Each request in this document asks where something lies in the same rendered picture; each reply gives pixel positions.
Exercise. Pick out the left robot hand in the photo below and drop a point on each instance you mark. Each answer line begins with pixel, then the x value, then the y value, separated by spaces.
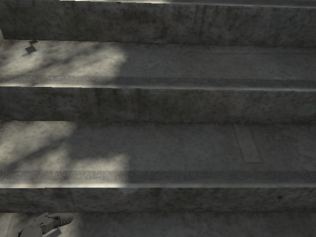
pixel 46 222

